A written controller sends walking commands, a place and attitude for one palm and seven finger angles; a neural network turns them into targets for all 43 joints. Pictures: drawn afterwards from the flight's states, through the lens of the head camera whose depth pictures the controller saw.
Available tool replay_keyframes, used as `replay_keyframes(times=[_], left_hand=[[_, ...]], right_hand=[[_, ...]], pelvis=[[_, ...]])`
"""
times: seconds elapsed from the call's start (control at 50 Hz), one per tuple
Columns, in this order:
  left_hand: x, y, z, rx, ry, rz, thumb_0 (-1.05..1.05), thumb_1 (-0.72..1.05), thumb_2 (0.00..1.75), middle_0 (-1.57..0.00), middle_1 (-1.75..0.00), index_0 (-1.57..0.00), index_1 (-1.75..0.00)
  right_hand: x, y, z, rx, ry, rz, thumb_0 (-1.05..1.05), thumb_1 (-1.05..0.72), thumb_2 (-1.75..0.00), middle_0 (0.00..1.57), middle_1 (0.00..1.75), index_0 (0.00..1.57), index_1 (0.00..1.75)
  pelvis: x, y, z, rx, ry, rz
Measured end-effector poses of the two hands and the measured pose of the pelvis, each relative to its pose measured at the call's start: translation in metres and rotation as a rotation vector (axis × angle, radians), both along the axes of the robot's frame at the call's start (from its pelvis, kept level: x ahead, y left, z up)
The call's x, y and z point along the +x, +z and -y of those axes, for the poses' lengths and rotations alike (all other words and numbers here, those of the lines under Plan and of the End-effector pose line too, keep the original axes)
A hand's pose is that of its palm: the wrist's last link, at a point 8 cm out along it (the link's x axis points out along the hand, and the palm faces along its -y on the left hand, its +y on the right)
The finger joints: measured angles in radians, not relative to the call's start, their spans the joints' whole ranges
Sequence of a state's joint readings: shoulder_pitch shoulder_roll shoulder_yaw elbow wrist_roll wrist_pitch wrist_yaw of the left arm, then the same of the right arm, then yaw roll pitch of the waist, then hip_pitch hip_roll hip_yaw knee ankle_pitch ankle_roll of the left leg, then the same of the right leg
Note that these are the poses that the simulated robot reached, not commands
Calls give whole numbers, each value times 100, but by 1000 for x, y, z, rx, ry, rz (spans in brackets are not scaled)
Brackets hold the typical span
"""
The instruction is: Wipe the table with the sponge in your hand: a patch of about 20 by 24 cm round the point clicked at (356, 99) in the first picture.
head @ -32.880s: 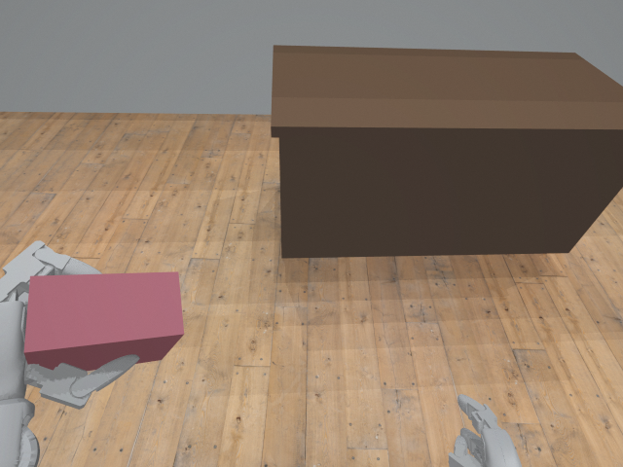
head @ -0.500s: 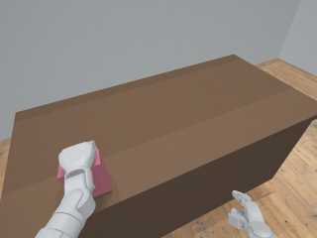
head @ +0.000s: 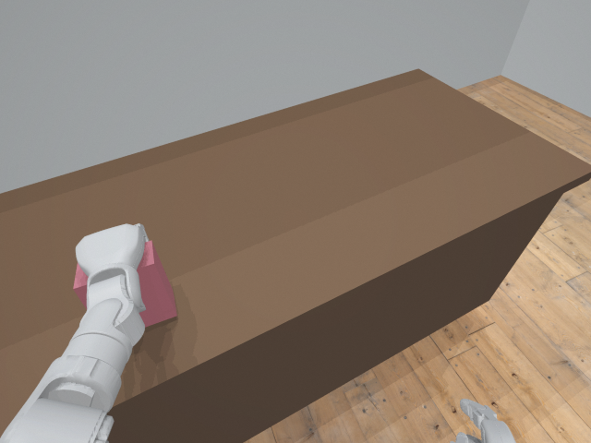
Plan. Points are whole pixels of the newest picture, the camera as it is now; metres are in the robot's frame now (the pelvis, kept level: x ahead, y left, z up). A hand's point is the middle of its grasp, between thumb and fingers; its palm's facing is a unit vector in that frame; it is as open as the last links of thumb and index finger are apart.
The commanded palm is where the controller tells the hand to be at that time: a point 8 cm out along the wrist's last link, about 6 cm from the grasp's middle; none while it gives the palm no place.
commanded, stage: wipe forward along the middle lane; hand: left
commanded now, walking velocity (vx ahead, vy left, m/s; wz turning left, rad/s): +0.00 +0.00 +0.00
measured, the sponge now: (133, 298) +0.33 +0.29 -0.02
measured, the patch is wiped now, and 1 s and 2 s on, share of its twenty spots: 0.80 0.80 0.90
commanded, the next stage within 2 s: slide back across to the first lane in 0.84 s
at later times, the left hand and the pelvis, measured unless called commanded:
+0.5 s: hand (126, 246) +0.40 +0.31 +0.03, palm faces -0.13 -0.02 -0.99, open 10.4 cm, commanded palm +0.39 +0.31 +0.07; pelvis +0.01 +0.01 -0.01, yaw +0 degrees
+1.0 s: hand (118, 229) +0.44 +0.34 +0.03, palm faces -0.11 -0.01 -0.99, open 10.4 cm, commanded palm +0.42 +0.34 +0.07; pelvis +0.00 +0.03 -0.01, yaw +0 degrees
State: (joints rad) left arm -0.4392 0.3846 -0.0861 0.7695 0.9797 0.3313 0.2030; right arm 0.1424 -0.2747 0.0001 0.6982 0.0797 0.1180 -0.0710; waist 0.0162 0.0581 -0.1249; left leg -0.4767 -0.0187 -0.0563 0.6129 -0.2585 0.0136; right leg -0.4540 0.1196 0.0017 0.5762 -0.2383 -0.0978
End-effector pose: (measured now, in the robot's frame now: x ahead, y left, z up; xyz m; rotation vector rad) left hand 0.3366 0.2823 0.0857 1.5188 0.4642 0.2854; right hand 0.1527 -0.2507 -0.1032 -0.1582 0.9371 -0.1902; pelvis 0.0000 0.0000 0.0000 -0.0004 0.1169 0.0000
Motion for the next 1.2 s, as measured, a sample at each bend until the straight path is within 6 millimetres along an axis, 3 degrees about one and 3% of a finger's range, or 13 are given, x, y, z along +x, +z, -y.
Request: replay_keyframes(times=[0.24,0.46,0.8,1.02,1.2], left_hand=[[30,-1,-11,25,-1,-9,2,-58,108,-74,-127,-75,-127],[54,-2,-21,30,13,-22,2,-58,108,-74,-127,-75,-128],[73,-1,-37,22,13,-6,2,-58,108,-75,-127,-76,-128],[92,-1,-50,29,18,-7,2,-58,108,-74,-128,-75,-128],[93,1,-66,1,26,17,2,-57,108,-72,-130,-73,-130]], right_hand=[[-34,-17,4,6,-34,-99,1,-90,-90,20,29,20,30],[-47,-19,2,2,-56,-147,1,-90,-90,20,29,20,30],[-49,-14,-15,-14,-55,-152,1,-90,-90,20,29,20,30],[-77,-19,-25,-24,-84,-218,1,-90,-89,20,29,20,30],[-91,-17,-34,-10,-120,-256,1,-90,-89,20,29,20,30]], pelvis=[[-1,-4,1,-7,3,-58],[5,-6,-5,-16,0,-94],[5,-8,-22,-31,4,-122],[4,-11,-35,-41,-2,-156],[13,-7,-44,-43,-15,-142]])
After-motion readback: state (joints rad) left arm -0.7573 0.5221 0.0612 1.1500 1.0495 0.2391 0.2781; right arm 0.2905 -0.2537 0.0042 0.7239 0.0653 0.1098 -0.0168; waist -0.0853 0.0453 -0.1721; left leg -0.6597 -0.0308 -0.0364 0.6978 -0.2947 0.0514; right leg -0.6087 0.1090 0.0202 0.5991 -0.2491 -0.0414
